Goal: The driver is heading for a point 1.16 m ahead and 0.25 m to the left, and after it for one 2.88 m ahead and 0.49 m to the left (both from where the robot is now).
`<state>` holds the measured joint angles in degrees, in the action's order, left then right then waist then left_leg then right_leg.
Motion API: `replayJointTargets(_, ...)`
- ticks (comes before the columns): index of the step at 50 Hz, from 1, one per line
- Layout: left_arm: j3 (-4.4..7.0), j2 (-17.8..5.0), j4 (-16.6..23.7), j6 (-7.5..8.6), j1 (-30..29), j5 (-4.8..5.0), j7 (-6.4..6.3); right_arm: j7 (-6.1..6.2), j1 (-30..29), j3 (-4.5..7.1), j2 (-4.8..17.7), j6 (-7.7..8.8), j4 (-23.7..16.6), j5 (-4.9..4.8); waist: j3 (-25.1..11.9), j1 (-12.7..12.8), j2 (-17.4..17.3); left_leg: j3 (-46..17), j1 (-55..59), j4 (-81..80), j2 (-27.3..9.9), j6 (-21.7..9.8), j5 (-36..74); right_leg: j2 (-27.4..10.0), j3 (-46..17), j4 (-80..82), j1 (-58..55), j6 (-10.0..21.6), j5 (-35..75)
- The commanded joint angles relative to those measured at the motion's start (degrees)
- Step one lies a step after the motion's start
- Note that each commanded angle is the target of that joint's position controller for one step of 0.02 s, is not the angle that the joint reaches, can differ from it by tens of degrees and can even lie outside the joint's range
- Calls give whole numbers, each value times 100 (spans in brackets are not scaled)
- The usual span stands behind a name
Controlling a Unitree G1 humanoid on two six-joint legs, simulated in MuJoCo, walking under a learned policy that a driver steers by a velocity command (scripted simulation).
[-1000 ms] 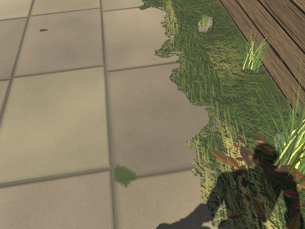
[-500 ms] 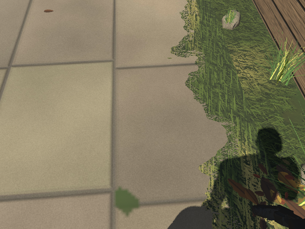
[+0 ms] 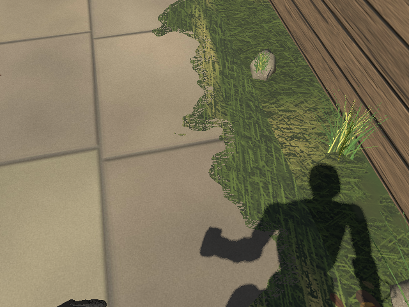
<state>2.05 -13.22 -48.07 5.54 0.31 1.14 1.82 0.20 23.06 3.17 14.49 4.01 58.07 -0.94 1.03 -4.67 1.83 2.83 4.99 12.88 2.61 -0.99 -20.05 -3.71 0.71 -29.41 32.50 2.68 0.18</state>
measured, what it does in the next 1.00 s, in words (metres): walks ahead, turning left: right foot, then left foot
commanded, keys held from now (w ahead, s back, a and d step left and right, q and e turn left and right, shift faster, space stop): w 0.08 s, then w+q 0.40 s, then s+q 0.26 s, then s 0.14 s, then w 0.12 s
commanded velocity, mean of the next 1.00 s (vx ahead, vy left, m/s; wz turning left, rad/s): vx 0.29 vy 0.00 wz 0.35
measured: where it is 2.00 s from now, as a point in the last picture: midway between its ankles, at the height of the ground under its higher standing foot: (143, 209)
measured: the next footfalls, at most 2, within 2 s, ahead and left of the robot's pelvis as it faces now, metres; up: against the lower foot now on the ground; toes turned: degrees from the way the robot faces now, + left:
right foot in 0.04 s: +0.21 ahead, -0.12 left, +0.00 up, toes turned -2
left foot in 0.58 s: +0.49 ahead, +0.14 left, +0.00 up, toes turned +17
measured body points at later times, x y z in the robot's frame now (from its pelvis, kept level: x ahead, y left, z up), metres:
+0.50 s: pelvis +0.28 -0.02 +0.00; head +0.30 -0.01 +0.45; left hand +0.24 +0.25 -0.14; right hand +0.48 -0.23 -0.11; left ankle +0.44 +0.15 -0.69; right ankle +0.17 -0.12 -0.73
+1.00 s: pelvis +0.42 +0.02 +0.01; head +0.45 +0.05 +0.45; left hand +0.42 +0.32 -0.12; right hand +0.67 -0.18 -0.09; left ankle +0.45 +0.12 -0.73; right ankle +0.51 -0.12 -0.67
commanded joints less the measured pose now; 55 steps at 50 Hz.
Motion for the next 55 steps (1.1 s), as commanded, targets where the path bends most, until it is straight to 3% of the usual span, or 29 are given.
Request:
replayJointTargets(1,337,-949,115,110,772,6,18,44,-153,190,953,-62,-237,5,-444,875,-659,-444,-77,1395,-1481,-703,4710,341,254,217,-1387,338,-345)
replayJointTargets(2,472,-1304,-168,101,1872,-48,-31,47,-162,102,770,-66,-349,67,-1240,1280,-438,-222,-996,2849,-1180,-517,4072,-154,-272,-26,-3119,641,-211)
replayJointTargets(3,627,-1902,-332,61,2627,-143,-52,-21,541,-107,81,47,-430,94,-2170,1095,910,3,-3430,5204,-213,-68,1511,-1669,-2912,235,-5510,1593,-1052)
replayJointTargets(4,484,-1454,-355,43,2666,-103,-35,-52,447,-94,233,200,-340,5,-2489,1154,1108,-847,-4305,6107,48,-95,-1229,-1969,-4384,1133,-5786,1760,-1543)
replayJointTargets(5,373,-1109,-272,55,2145,-69,-48,-69,-89,52,763,287,-479,-185,-1540,1106,782,-1026,-4830,6480,-310,-228,-1003,-1797,-3479,1197,-5047,1387,-1656)
replayJointTargets(6,306,-896,-131,62,1614,-85,-63,-43,-456,63,810,308,-562,-233,-960,944,388,-881,-4750,6279,-636,-280,-447,-1598,-2583,1327,-4117,1162,-1262)
replayJointTargets(7,247,-695,-100,82,1249,-114,-45,2,-636,93,745,267,-569,-169,-530,769,112,-802,-4508,5873,-847,-259,-39,-1367,-1948,1565,-3288,1016,-877)
replayJointTargets(8,204,-547,-108,125,1065,-160,-30,36,-555,139,671,170,-533,-121,-332,566,227,-857,-4144,5545,-1026,-256,249,-1156,-1453,1775,-2765,865,-690)
replayJointTargets(10,218,-532,-218,169,1075,-201,-18,39,-307,124,369,-6,-445,-113,-210,403,319,-862,-3755,5350,-1080,-215,512,-1013,-923,2076,-2254,842,-433)
replayJointTargets(13,283,-731,-361,206,1264,-237,-109,56,-619,165,348,-109,-601,-92,44,383,188,-1023,-4277,4874,-1060,-133,1187,-1011,-360,2281,-2260,867,73)
replayJointTargets(19,301,-866,-436,150,1499,-189,-282,-107,-1641,122,214,-43,-985,-8,301,656,65,-585,-4409,3060,-905,-90,2653,-898,569,2428,-2634,626,355)
replayJointTargets(23,342,-948,-597,-1,1974,-116,-326,-250,-2316,53,124,-43,-1379,-13,516,896,-48,-287,-4859,2483,-836,-220,2314,-1186,816,2100,-3621,604,871)
replayJointTargets(25,364,-1017,-563,-125,1863,-96,-356,-342,-2440,65,155,-41,-1571,-5,596,793,12,-30,-4796,2266,-683,-320,1822,-1260,997,1614,-3871,513,2042)
replayJointTargets(27,402,-1189,-408,-254,1656,-73,-459,-420,-1903,179,393,-13,-1581,49,103,462,333,445,-3788,2264,-163,-439,1402,-1142,1146,510,-3828,307,4408)
replayJointTargets(29,393,-1268,-253,-286,1450,-25,-491,-368,-416,470,1009,35,-1277,36,-732,-321,231,262,-1635,1368,139,-753,2533,-693,1232,-1670,-3046,-134,3850)
replayJointTargets(30,251,-824,-57,-194,1674,-244,-433,-204,-112,572,1552,5,-1235,104,-1384,-133,-961,-1318,216,1744,-1086,-1215,5374,-127,1175,-3627,-1349,-529,-619)
replayJointTargets(31,68,-399,95,-38,2348,-235,-316,-184,-418,550,1899,9,-1527,284,-2637,366,-1673,-4174,1938,1777,-2768,-2736,7578,919,166,-5702,424,-828,-4460)
replayJointTargets(32,198,-977,63,36,1814,-90,-249,-172,-383,476,1523,-81,-1671,249,-3089,-96,-571,-3479,1605,1610,-2470,-2459,7490,508,-772,-5810,324,-685,-4040)
replayJointTargets(33,197,-962,268,14,1354,31,-268,-146,-858,420,1280,-107,-1780,142,-2310,-1,-502,-2746,939,1500,-2185,-2145,6705,296,-677,-5444,615,-569,-3623)
replayJointTargets(34,210,-910,209,-70,1252,-39,-366,-124,-1205,377,1085,-148,-1814,14,-1546,206,63,-2298,-39,1258,-1833,-1812,5817,102,-536,-4988,644,-605,-3192)
replayJointTargets(35,263,-990,213,-195,1196,-117,-454,-90,-1340,329,929,-201,-1833,-26,-1089,319,30,-2078,-894,1044,-1631,-1673,5296,39,-502,-4690,431,-626,-2941)
replayJointTargets(36,294,-1004,246,-323,1340,-117,-471,-81,-1375,321,948,-244,-1853,52,-934,510,-168,-1961,-1509,900,-1504,-1636,5084,31,-532,-4552,33,-623,-2807)
replayJointTargets(38,276,-840,269,-458,1564,-124,-527,-71,-1501,342,1067,-279,-1916,162,-933,654,-462,-1740,-1997,824,-1399,-1656,5414,188,-464,-4342,-197,-706,-2604)
replayJointTargets(41,275,-832,326,-565,1507,-136,-638,39,-1503,290,1076,-348,-1918,156,-1218,615,-600,-1633,-1900,930,-1412,-1571,5676,313,-488,-4247,-34,-827,-2332)
replayJointTargets(44,299,-890,409,-689,1327,-114,-727,151,-1599,195,1029,-474,-1899,187,-1188,570,-748,-1697,-1942,913,-1409,-1459,4973,378,-525,-4419,98,-911,-2191)
replayJointTargets(45,314,-932,430,-706,1356,-101,-716,177,-1627,154,975,-495,-1894,172,-1249,596,-747,-1733,-1960,796,-1357,-1406,3875,317,-528,-4315,59,-910,-2032)
replayJointTargets(48,255,-806,575,-644,1161,-123,-558,230,-1810,97,862,-494,-1855,94,-961,550,-1182,-1902,-2134,331,-1020,-1123,-79,95,-331,-2827,-180,-860,-1591)
replayJointTargets(52,212,-797,598,-400,1167,-47,-325,174,-1362,121,971,-479,-1651,152,-693,299,-1337,-2268,-2233,329,-1246,-1165,-928,253,57,-1225,-1182,-641,-2286)
replayJointTargets(55,210,-684,300,-283,1757,-42,-244,147,-1316,61,800,-470,-1619,27,-167,587,-836,-2234,-2898,782,-875,-788,-1585,258,86,561,-2207,-102,-1857)
Velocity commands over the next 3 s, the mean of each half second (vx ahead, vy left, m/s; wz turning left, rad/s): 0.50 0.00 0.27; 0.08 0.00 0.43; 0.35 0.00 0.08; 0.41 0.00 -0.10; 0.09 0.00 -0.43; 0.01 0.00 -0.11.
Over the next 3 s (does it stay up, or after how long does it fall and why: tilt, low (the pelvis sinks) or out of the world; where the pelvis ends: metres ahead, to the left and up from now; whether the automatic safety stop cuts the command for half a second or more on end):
stays up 0.94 0.24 0.00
